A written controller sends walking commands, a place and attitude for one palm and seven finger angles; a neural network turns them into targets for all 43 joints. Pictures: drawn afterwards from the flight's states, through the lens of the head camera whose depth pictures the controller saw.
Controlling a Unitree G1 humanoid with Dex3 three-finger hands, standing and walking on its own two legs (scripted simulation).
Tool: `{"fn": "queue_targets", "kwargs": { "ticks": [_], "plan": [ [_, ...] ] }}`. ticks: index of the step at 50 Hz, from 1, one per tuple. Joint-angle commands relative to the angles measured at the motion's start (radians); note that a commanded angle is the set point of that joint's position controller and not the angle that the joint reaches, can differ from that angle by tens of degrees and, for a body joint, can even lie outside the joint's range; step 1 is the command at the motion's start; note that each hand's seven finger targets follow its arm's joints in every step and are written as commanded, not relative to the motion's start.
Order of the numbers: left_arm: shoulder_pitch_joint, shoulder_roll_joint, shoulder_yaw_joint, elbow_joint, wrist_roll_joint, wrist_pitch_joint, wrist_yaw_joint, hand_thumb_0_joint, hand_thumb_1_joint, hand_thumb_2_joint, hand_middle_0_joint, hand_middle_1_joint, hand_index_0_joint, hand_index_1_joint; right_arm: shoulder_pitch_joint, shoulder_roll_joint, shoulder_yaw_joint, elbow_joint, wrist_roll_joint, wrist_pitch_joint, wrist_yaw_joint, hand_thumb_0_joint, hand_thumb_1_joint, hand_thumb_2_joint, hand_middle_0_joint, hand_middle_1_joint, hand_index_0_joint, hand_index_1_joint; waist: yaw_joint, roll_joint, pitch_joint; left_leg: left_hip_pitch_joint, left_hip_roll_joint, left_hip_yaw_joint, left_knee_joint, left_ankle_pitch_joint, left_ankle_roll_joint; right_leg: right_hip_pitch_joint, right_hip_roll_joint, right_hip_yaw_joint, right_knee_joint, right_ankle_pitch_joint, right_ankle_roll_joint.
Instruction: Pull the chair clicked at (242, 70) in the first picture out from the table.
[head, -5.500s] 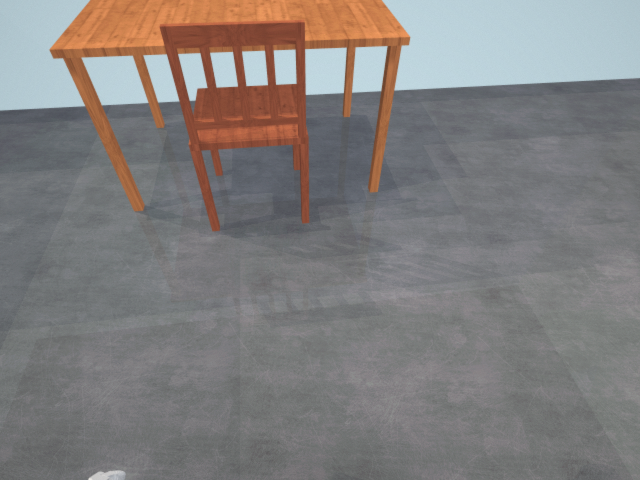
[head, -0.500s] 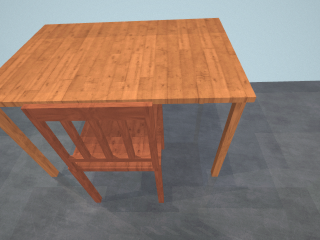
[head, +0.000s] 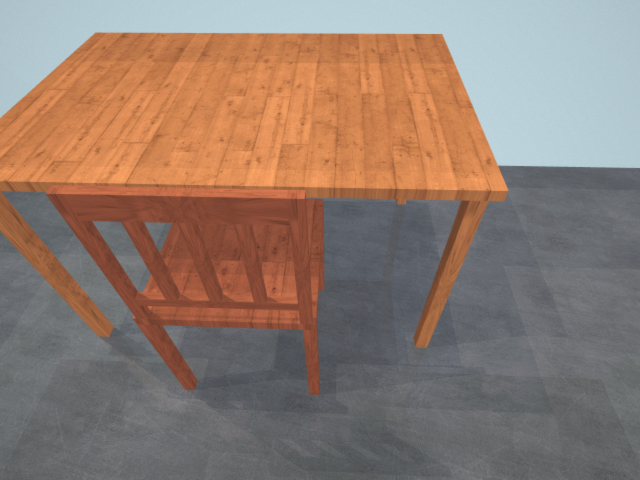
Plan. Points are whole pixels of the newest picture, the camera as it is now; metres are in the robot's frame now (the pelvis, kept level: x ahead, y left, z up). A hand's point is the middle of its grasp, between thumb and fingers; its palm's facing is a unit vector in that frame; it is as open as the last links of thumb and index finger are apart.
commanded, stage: look again from close up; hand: left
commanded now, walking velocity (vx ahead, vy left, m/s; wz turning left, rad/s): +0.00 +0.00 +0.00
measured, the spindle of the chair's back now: (203, 263) +0.51 +0.26 -0.11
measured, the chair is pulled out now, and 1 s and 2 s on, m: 0.00 0.00 0.00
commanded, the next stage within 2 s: none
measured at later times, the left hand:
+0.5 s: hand out of the picture -0.04 +0.20 -0.18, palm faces +0.05 -0.98 -0.17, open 7.4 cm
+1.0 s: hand out of the picture -0.02 +0.19 -0.18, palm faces +0.05 -0.99 -0.13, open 7.4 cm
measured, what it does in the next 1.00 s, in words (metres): stands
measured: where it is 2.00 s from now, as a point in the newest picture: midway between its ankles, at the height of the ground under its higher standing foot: outside the picture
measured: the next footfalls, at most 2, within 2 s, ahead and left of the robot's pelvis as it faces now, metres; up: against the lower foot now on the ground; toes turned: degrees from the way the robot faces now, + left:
none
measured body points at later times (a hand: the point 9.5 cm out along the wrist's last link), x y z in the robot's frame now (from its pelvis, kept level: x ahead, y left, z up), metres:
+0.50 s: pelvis -0.02 +0.04 +0.00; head -0.02 +0.04 +0.45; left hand -0.04 +0.25 -0.16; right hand -0.02 -0.17 -0.16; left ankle +0.00 +0.12 -0.74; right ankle +0.01 -0.09 -0.74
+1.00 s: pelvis +0.00 +0.04 +0.00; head +0.00 +0.05 +0.45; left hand -0.03 +0.24 -0.16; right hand -0.01 -0.17 -0.15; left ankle +0.00 +0.12 -0.74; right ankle +0.01 -0.09 -0.74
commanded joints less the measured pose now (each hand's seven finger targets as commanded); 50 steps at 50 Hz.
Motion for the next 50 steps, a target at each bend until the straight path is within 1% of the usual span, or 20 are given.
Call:
{"fn": "queue_targets", "kwargs": {
  "ticks": [1, 2, 3, 5, 7, 11, 15, 16, 19, 21, 22, 24, 25, 27, 30, 36, 41, 46, 48, 50],
  "plan": [
    [0.005, 0.134, 0.023, -0.069, -0.003, -0.004, 0.003, 0.000, 0.900, 0.900, -0.200, -0.300, -0.200, -0.300, 0.109, -0.052, -0.012, -0.044, -0.006, -0.014, 0.009, 0.000, -0.900, -0.900, 0.200, 0.300, 0.200, 0.300, -0.033, -0.083, 0.064, 0.017, 0.034, -0.028, -0.064, 0.045, 0.025, -0.174, -0.175, 0.167, -0.157, -0.150, -0.028],
    [0.008, 0.136, 0.023, -0.075, 0.000, 0.001, 0.000, 0.000, 0.900, 0.900, -0.200, -0.300, -0.200, -0.300, 0.100, -0.057, -0.012, -0.051, -0.009, -0.014, 0.013, 0.000, -0.900, -0.900, 0.200, 0.300, 0.200, 0.300, -0.023, -0.046, 0.101, -0.042, 0.036, -0.047, -0.097, 0.012, 0.030, -0.180, -0.157, 0.159, -0.150, -0.215, -0.018],
    [0.021, 0.135, 0.023, -0.074, 0.001, 0.004, -0.002, 0.000, 0.900, 0.900, -0.200, -0.300, -0.200, -0.300, 0.088, -0.062, -0.011, -0.058, -0.009, -0.016, 0.014, 0.000, -0.900, -0.900, 0.200, 0.300, 0.200, 0.300, -0.015, -0.019, 0.112, -0.080, 0.039, -0.070, -0.135, -0.016, 0.036, -0.163, -0.141, 0.155, -0.130, -0.217, -0.011],
    [0.052, 0.132, 0.019, -0.071, 0.002, 0.006, -0.007, 0.000, 0.900, 0.900, -0.200, -0.300, -0.200, -0.300, 0.073, -0.070, -0.007, -0.070, -0.010, -0.020, 0.013, 0.000, -0.900, -0.900, 0.200, 0.300, 0.200, 0.300, 0.003, 0.007, 0.118, -0.139, 0.049, -0.098, -0.193, -0.074, 0.048, -0.112, -0.125, 0.136, -0.113, -0.182, -0.002],
    [0.070, 0.123, 0.018, -0.067, 0.003, 0.006, -0.010, 0.000, 0.900, 0.900, -0.200, -0.300, -0.200, -0.300, 0.077, -0.082, -0.005, -0.078, -0.010, -0.026, 0.012, 0.000, -0.900, -0.900, 0.200, 0.300, 0.200, 0.300, 0.007, -0.025, 0.098, -0.161, 0.047, -0.112, -0.216, -0.098, 0.050, -0.071, -0.120, 0.126, -0.099, -0.153, 0.003],
    [0.088, 0.117, 0.013, -0.063, 0.002, 0.007, -0.015, 0.000, 0.900, 0.900, -0.200, -0.300, -0.200, -0.300, 0.073, -0.093, -0.001, -0.075, -0.008, -0.033, 0.010, 0.000, -0.900, -0.900, 0.200, 0.300, 0.200, 0.300, 0.015, 0.000, 0.064, -0.162, 0.055, -0.134, -0.254, -0.118, 0.056, -0.018, -0.121, 0.103, -0.084, -0.082, 0.009],
    [0.091, 0.116, 0.010, -0.056, 0.002, 0.006, -0.017, 0.000, 0.900, 0.900, -0.200, -0.300, -0.200, -0.300, 0.081, -0.093, 0.003, -0.062, -0.006, -0.034, 0.009, 0.000, -0.900, -0.900, 0.200, 0.300, 0.200, 0.300, 0.017, -0.036, 0.068, -0.163, 0.052, -0.133, -0.261, -0.104, 0.057, -0.006, -0.128, 0.093, -0.091, -0.064, 0.012],
    [0.092, 0.112, 0.008, -0.053, 0.001, 0.006, -0.017, 0.000, 0.900, 0.900, -0.200, -0.300, -0.200, -0.300, 0.082, -0.096, 0.004, -0.057, -0.006, -0.036, 0.009, 0.000, -0.900, -0.900, 0.200, 0.300, 0.200, 0.300, 0.016, -0.026, 0.067, -0.158, 0.051, -0.133, -0.261, -0.091, 0.056, -0.005, -0.131, 0.094, -0.087, -0.049, 0.012],
    [0.096, 0.108, 0.006, -0.043, -0.001, 0.004, -0.017, 0.000, 0.900, 0.900, -0.200, -0.300, -0.200, -0.300, 0.090, -0.094, 0.007, -0.042, -0.005, -0.037, 0.010, 0.000, -0.900, -0.900, 0.200, 0.300, 0.200, 0.300, 0.015, -0.032, 0.056, -0.139, 0.051, -0.132, -0.261, -0.067, 0.055, 0.000, -0.135, 0.091, -0.084, -0.024, 0.015],
    [0.099, 0.107, 0.006, -0.039, -0.001, 0.006, -0.017, 0.000, 0.900, 0.900, -0.200, -0.300, -0.200, -0.300, 0.089, -0.095, 0.009, -0.035, -0.003, -0.038, 0.009, 0.000, -0.900, -0.900, 0.200, 0.300, 0.200, 0.300, 0.018, -0.019, 0.065, -0.152, 0.055, -0.141, -0.276, -0.084, 0.058, 0.010, -0.133, 0.082, -0.079, -0.015, 0.017],
    [0.101, 0.105, 0.006, -0.036, 0.000, 0.005, -0.017, 0.000, 0.900, 0.900, -0.200, -0.300, -0.200, -0.300, 0.090, -0.090, 0.009, -0.030, -0.003, -0.037, 0.009, 0.000, -0.900, -0.900, 0.200, 0.300, 0.200, 0.300, 0.019, -0.032, 0.070, -0.156, 0.052, -0.139, -0.275, -0.084, 0.057, 0.011, -0.135, 0.082, -0.080, -0.014, 0.018],
    [0.107, 0.100, 0.005, -0.029, -0.001, 0.004, -0.016, 0.000, 0.900, 0.900, -0.200, -0.300, -0.200, -0.300, 0.092, -0.086, 0.011, -0.023, -0.002, -0.039, 0.009, 0.000, -0.900, -0.900, 0.200, 0.300, 0.200, 0.300, 0.017, -0.036, 0.056, -0.132, 0.050, -0.134, -0.268, -0.044, 0.058, 0.015, -0.140, 0.084, -0.081, 0.010, 0.018],
    [0.109, 0.104, 0.005, -0.026, -0.002, 0.002, -0.016, 0.000, 0.900, 0.900, -0.200, -0.300, -0.200, -0.300, 0.096, -0.082, 0.011, -0.018, -0.001, -0.039, 0.008, 0.000, -0.900, -0.900, 0.200, 0.300, 0.200, 0.300, 0.019, -0.055, 0.043, -0.119, 0.052, -0.130, -0.264, -0.022, 0.059, 0.023, -0.140, 0.081, -0.083, 0.019, 0.018],
    [0.113, 0.095, 0.004, -0.022, -0.003, 0.002, -0.015, 0.000, 0.900, 0.900, -0.200, -0.300, -0.200, -0.300, 0.096, -0.080, 0.013, -0.009, 0.000, -0.040, 0.007, 0.000, -0.900, -0.900, 0.200, 0.300, 0.200, 0.300, 0.016, -0.045, 0.049, -0.110, 0.045, -0.125, -0.255, -0.006, 0.057, 0.014, -0.144, 0.087, -0.087, 0.019, 0.019],
    [0.117, 0.095, 0.004, -0.017, -0.002, 0.001, -0.014, 0.000, 0.900, 0.900, -0.200, -0.300, -0.200, -0.300, 0.097, -0.070, 0.012, 0.002, 0.001, -0.038, 0.008, 0.000, -0.900, -0.900, 0.200, 0.300, 0.200, 0.300, 0.016, -0.062, 0.058, -0.100, 0.043, -0.114, -0.249, 0.001, 0.056, 0.001, -0.144, 0.089, -0.096, 0.010, 0.019],
    [0.125, 0.084, 0.004, -0.009, -0.003, -0.002, -0.011, 0.000, 0.900, 0.900, -0.200, -0.300, -0.200, -0.300, 0.096, -0.061, 0.015, 0.016, 0.002, -0.044, 0.004, 0.000, -0.900, -0.900, 0.200, 0.300, 0.200, 0.300, 0.016, -0.054, 0.029, -0.063, 0.040, -0.101, -0.223, 0.108, 0.056, 0.018, -0.150, 0.091, -0.087, 0.072, 0.021],
    [0.124, 0.079, 0.004, -0.004, -0.003, -0.002, -0.009, 0.000, 0.900, 0.900, -0.200, -0.300, -0.200, -0.300, 0.090, -0.056, 0.016, 0.025, 0.003, -0.046, 0.002, 0.000, -0.900, -0.900, 0.200, 0.300, 0.200, 0.300, 0.017, -0.052, 0.039, -0.051, 0.042, -0.095, -0.219, 0.148, 0.055, 0.017, -0.151, 0.092, -0.089, 0.092, 0.023],
    [0.121, 0.078, 0.004, -0.003, -0.003, 0.000, -0.007, 0.000, 0.900, 0.900, -0.200, -0.300, -0.200, -0.300, 0.086, -0.057, 0.017, 0.031, 0.003, -0.044, 0.001, 0.000, -0.900, -0.900, 0.200, 0.300, 0.200, 0.300, 0.016, -0.044, 0.047, -0.042, 0.045, -0.092, -0.223, 0.159, 0.054, 0.017, -0.150, 0.091, -0.090, 0.095, 0.024],
    [0.119, 0.079, 0.004, -0.003, -0.003, 0.002, -0.008, 0.000, 0.900, 0.900, -0.200, -0.300, -0.200, -0.300, 0.084, -0.057, 0.017, 0.032, 0.002, -0.043, 0.002, 0.000, -0.900, -0.900, 0.200, 0.300, 0.200, 0.300, 0.017, -0.035, 0.059, -0.052, 0.043, -0.092, -0.234, 0.121, 0.051, 0.011, -0.150, 0.092, -0.096, 0.072, 0.025],
    [0.121, 0.079, 0.006, -0.004, -0.002, 0.002, -0.008, 0.000, 0.900, 0.900, -0.200, -0.300, -0.200, -0.300, 0.083, -0.056, 0.016, 0.033, 0.002, -0.041, 0.001, 0.000, -0.900, -0.900, 0.200, 0.300, 0.200, 0.300, 0.019, -0.052, 0.064, -0.053, 0.045, -0.095, -0.238, 0.118, 0.053, 0.012, -0.145, 0.090, -0.097, 0.072, 0.024]
  ]
}}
